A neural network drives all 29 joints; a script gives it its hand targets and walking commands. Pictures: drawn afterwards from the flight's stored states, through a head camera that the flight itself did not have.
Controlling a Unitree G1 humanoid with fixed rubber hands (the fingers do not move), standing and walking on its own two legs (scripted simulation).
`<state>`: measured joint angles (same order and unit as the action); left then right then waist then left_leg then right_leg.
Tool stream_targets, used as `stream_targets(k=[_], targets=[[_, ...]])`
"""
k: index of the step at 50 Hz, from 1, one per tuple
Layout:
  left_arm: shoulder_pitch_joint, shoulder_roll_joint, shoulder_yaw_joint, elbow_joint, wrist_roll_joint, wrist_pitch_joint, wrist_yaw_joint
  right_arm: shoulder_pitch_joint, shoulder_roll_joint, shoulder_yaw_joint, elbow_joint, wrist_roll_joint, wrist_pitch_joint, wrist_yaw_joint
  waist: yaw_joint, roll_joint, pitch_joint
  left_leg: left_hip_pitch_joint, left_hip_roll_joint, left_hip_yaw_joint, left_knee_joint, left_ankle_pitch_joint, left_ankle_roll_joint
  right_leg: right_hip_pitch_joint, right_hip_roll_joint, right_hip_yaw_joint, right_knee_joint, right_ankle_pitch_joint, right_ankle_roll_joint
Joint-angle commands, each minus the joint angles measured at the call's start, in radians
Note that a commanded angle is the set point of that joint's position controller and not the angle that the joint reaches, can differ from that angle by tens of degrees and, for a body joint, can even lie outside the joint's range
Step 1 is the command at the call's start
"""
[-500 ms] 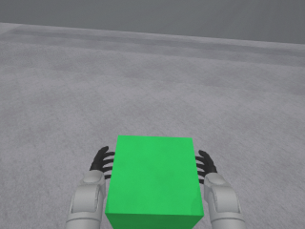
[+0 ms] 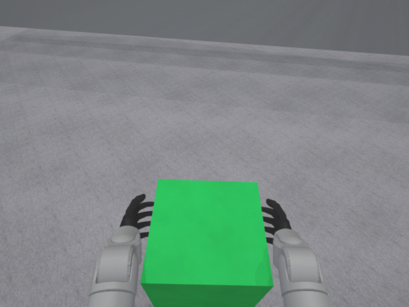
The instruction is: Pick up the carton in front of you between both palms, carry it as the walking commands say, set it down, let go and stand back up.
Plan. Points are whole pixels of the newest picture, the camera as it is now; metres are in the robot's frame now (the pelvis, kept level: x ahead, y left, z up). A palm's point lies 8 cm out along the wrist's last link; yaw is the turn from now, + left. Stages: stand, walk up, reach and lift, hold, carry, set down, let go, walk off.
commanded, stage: carry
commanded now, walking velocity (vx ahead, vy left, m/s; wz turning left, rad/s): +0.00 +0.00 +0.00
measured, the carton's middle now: (205, 250) +0.29 +0.00 -0.05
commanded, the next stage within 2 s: hold in 1.32 s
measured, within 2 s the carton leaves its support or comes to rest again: neither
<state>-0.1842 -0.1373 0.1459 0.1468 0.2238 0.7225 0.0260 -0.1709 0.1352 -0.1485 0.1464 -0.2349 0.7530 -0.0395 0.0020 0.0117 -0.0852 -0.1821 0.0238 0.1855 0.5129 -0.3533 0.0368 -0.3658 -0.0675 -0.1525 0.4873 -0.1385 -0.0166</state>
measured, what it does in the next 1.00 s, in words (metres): stands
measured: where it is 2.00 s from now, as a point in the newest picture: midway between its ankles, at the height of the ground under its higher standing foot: outside the picture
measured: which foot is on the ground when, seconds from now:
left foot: down 0.00-1.00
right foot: down 0.00-1.00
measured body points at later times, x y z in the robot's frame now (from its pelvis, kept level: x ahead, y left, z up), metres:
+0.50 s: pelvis -0.01 +0.01 +0.00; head -0.02 +0.00 +0.45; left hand +0.29 +0.16 +0.03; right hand +0.28 -0.15 +0.02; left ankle -0.05 +0.08 -0.73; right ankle +0.07 -0.12 -0.73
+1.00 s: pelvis -0.01 +0.01 +0.00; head -0.03 +0.01 +0.45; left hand +0.28 +0.16 +0.03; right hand +0.28 -0.15 +0.02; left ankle -0.05 +0.08 -0.73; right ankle +0.07 -0.12 -0.73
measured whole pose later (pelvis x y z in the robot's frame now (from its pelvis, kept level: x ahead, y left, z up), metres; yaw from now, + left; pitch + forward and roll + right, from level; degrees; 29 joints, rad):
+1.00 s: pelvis -0.01 +0.01 +0.00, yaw -1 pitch +1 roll +0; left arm -0.17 -0.14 0.14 0.14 0.22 0.72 0.03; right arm -0.17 0.14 -0.14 0.14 -0.23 0.75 -0.04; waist 0.00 0.01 -0.08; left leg -0.21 0.02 0.21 0.55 -0.36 0.05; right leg -0.39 -0.08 -0.13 0.51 -0.13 0.00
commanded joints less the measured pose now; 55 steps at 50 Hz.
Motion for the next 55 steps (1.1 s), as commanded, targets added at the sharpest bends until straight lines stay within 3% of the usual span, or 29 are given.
stream_targets(k=[1, 5, 7, 8, 9, 12, 13, 14, 16, 17, 21, 24, 25, 27, 28, 29, 33, 34, 38, 41, 43, 46, 48, 49, 50, 51, 52, 53, 55], targets=[[-0.377, -0.896, -0.533, -0.05, -0.217, -0.013, -0.231, -0.505, 0.877, 0.567, -0.135, 0.27, -0.053, 0.237, -0.004, 0.022, -0.194, -0.043, 0.135, -0.13, -0.126, 0.189, -0.021, 0.164, -0.09, 0.11, -0.035, 0.115, -0.008], [-0.394, -0.892, -0.569, -0.099, -0.258, -0.029, -0.233, -0.436, 0.892, 0.571, -0.105, 0.267, -0.054, 0.235, -0.004, -0.027, -0.226, -0.007, 0.143, -0.127, -0.109, 0.212, -0.002, 0.173, -0.084, 0.099, -0.043, 0.136, -0.007], [-0.412, -0.89, -0.586, -0.101, -0.266, -0.028, -0.231, -0.422, 0.883, 0.582, -0.116, 0.263, -0.059, 0.236, -0.003, -0.005, -0.249, -0.028, 0.129, -0.114, -0.098, 0.117, 0.006, 0.197, -0.094, 0.118, -0.031, 0.156, -0.014], [-0.356, -0.882, -0.542, -0.039, -0.245, -0.019, -0.228, -0.451, 0.871, 0.591, -0.119, 0.274, -0.06, 0.233, -0.005, -0.066, -0.21, -0.056, 0.132, -0.127, -0.108, 0.147, 0.006, 0.187, -0.097, 0.115, -0.037, 0.167, -0.012], [-0.346, -0.906, -0.555, -0.049, -0.247, -0.026, -0.226, -0.499, 0.868, 0.602, -0.187, 0.28, -0.066, 0.23, -0.003, -0.019, -0.244, -0.033, 0.124, -0.116, -0.096, 0.179, -0.001, 0.188, -0.102, 0.117, -0.028, 0.167, -0.013], [-0.433, -0.876, -0.565, -0.095, -0.257, -0.028, -0.228, -0.439, 0.881, 0.556, -0.075, 0.256, -0.056, 0.233, 0.003, -0.007, -0.215, -0.047, 0.137, -0.126, -0.108, 0.18, 0.0, 0.17, -0.093, 0.105, -0.022, 0.16, -0.019], [-0.401, -0.872, -0.564, -0.113, -0.257, -0.028, -0.225, -0.451, 0.885, 0.587, -0.123, 0.282, -0.058, 0.238, -0.002, -0.027, -0.224, -0.024, 0.131, -0.118, -0.105, 0.22, 0.009, 0.148, -0.097, 0.113, 0.005, 0.194, -0.022], [-0.385, -0.928, -0.582, -0.056, -0.268, -0.022, -0.229, -0.448, 0.883, 0.563, -0.12, 0.279, -0.06, 0.233, 0.005, 0.025, -0.209, -0.032, 0.126, -0.1, -0.092, 0.241, 0.011, 0.141, -0.095, 0.114, -0.024, 0.194, -0.01], [-0.359, -0.91, -0.601, -0.082, -0.266, -0.019, -0.227, -0.413, 0.886, 0.561, -0.111, 0.273, -0.055, 0.24, 0.004, 0.011, -0.266, -0.008, 0.136, -0.121, -0.085, 0.227, 0.008, 0.172, -0.098, 0.129, 0.002, 0.193, -0.022], [-0.317, -0.918, -0.563, -0.041, -0.249, -0.017, -0.228, -0.469, 0.876, 0.612, -0.161, 0.293, -0.063, 0.236, 0.001, -0.078, -0.234, -0.038, 0.143, -0.121, -0.09, 0.216, 0.016, 0.184, -0.09, 0.106, 0.002, 0.199, -0.017], [-0.4, -0.912, -0.576, -0.079, -0.253, -0.014, -0.23, -0.453, 0.889, 0.57, -0.102, 0.272, -0.048, 0.239, 0.001, -0.011, -0.209, -0.062, 0.136, -0.123, -0.1, 0.145, 0.015, 0.171, -0.092, 0.128, -0.026, 0.166, -0.018], [-0.409, -0.898, -0.579, -0.123, -0.246, -0.023, -0.222, -0.438, 0.894, 0.561, -0.091, 0.261, -0.048, 0.242, -0.006, 0.026, -0.203, -0.033, 0.14, -0.114, -0.093, 0.232, 0.002, 0.149, -0.084, 0.103, 0.009, 0.156, -0.012], [-0.371, -0.916, -0.57, -0.051, -0.255, -0.008, -0.227, -0.454, 0.882, 0.557, -0.12, 0.279, -0.054, 0.242, 0.004, -0.023, -0.241, -0.037, 0.122, -0.106, -0.087, 0.177, 0.012, 0.156, -0.083, 0.111, -0.01, 0.153, -0.008], [-0.34, -0.881, -0.549, -0.069, -0.237, -0.024, -0.227, -0.475, 0.881, 0.58, -0.122, 0.284, -0.052, 0.238, 0.002, -0.054, -0.241, -0.013, 0.132, -0.099, -0.061, 0.261, 0.002, 0.149, -0.087, 0.101, 0.0, 0.219, -0.013], [-0.395, -0.893, -0.573, -0.08, -0.26, -0.019, -0.227, -0.43, 0.892, 0.569, -0.093, 0.269, -0.05, 0.241, -0.008, 0.035, -0.244, -0.004, 0.137, -0.101, -0.057, 0.328, -0.027, 0.14, -0.086, 0.106, 0.016, 0.226, -0.018], [-0.381, -0.92, -0.577, -0.061, -0.26, -0.018, -0.232, -0.47, 0.879, 0.557, -0.113, 0.273, -0.05, 0.237, 0.003, 0.041, -0.217, -0.024, 0.133, -0.103, -0.091, 0.337, -0.013, 0.142, -0.098, 0.11, 0.009, 0.185, -0.012], [-0.374, -0.926, -0.567, -0.05, -0.244, -0.02, -0.233, -0.476, 0.912, 0.579, -0.104, 0.29, -0.058, 0.243, -0.007, 0.041, -0.191, -0.009, 0.159, -0.12, -0.096, 0.323, 0.006, 0.11, -0.068, 0.088, -0.005, 0.108, 0.006], [-0.389, -0.916, -0.565, -0.095, -0.248, -0.028, -0.231, -0.453, 0.903, 0.587, -0.109, 0.269, -0.052, 0.242, -0.003, -0.028, -0.205, -0.05, 0.149, -0.133, -0.101, 0.275, 0.011, 0.129, -0.066, 0.09, -0.018, 0.123, 0.003], [-0.384, -0.905, -0.556, -0.08, -0.245, -0.024, -0.234, -0.482, 0.895, 0.579, -0.136, 0.267, -0.059, 0.237, -0.002, -0.026, -0.242, -0.014, 0.136, -0.106, -0.067, 0.236, 0.004, 0.15, -0.082, 0.091, 0.003, 0.185, -0.019], [-0.369, -0.907, -0.575, -0.051, -0.241, -0.02, -0.227, -0.47, 0.891, 0.568, -0.113, 0.272, -0.065, 0.243, -0.006, 0.036, -0.196, -0.032, 0.155, -0.127, -0.085, 0.295, -0.01, 0.111, -0.083, 0.095, -0.012, 0.127, -0.005], [-0.392, -0.9, -0.593, -0.098, -0.28, -0.031, -0.229, -0.485, 0.902, 0.597, -0.161, 0.302, -0.062, 0.24, -0.004, -0.033, -0.242, -0.01, 0.158, -0.106, -0.056, 0.342, 0.002, 0.134, -0.067, 0.081, 0.023, 0.184, -0.004], [-0.361, -0.903, -0.558, -0.049, -0.226, -0.018, -0.225, -0.453, 0.862, 0.569, -0.113, 0.251, -0.051, 0.234, -0.007, -0.011, -0.213, -0.061, 0.121, -0.098, -0.078, 0.17, 0.0, 0.145, -0.085, 0.094, -0.002, 0.18, -0.015], [-0.34, -0.886, -0.528, -0.029, -0.221, -0.022, -0.225, -0.48, 0.89, 0.573, -0.109, 0.267, -0.062, 0.242, -0.003, -0.018, -0.208, -0.029, 0.125, -0.09, -0.077, 0.174, 0.0, 0.111, -0.088, 0.107, -0.026, 0.129, -0.011], [-0.366, -0.902, -0.546, -0.052, -0.242, -0.025, -0.23, -0.461, 0.872, 0.561, -0.1, 0.258, -0.051, 0.24, -0.001, 0.03, -0.179, -0.053, 0.13, -0.109, -0.104, 0.192, -0.012, 0.108, -0.092, 0.101, -0.033, 0.135, 0.0], [-0.403, -0.914, -0.559, -0.076, -0.26, -0.029, -0.232, -0.44, 0.892, 0.555, -0.078, 0.261, -0.049, 0.24, -0.001, 0.001, -0.18, -0.067, 0.131, -0.106, -0.113, 0.149, 0.005, 0.114, -0.08, 0.099, -0.018, 0.122, 0.003], [-0.436, -0.9, -0.603, -0.121, -0.283, -0.032, -0.229, -0.412, 0.902, 0.557, -0.074, 0.278, -0.052, 0.241, 0.001, 0.025, -0.179, -0.07, 0.143, -0.114, -0.099, 0.225, -0.011, 0.116, -0.086, 0.098, -0.022, 0.129, 0.006], [-0.361, -0.89, -0.562, -0.047, -0.232, -0.022, -0.227, -0.462, 0.89, 0.563, -0.108, 0.263, -0.062, 0.244, -0.002, 0.038, -0.204, -0.006, 0.148, -0.086, -0.094, 0.278, -0.019, 0.104, -0.077, 0.075, -0.011, 0.149, 0.007], [-0.369, -0.922, -0.573, -0.086, -0.253, -0.031, -0.224, -0.467, 0.879, 0.592, -0.124, 0.285, -0.062, 0.238, -0.003, -0.016, -0.249, -0.007, 0.14, -0.108, -0.072, 0.248, -0.004, 0.147, -0.063, 0.077, -0.007, 0.142, -0.003], [-0.394, -0.887, -0.563, -0.087, -0.244, -0.03, -0.226, -0.475, 0.906, 0.577, -0.113, 0.28, -0.061, 0.242, -0.002, -0.004, -0.243, -0.009, 0.139, -0.104, -0.09, 0.236, -0.007, 0.134, -0.079, 0.103, -0.02, 0.135, -0.007]])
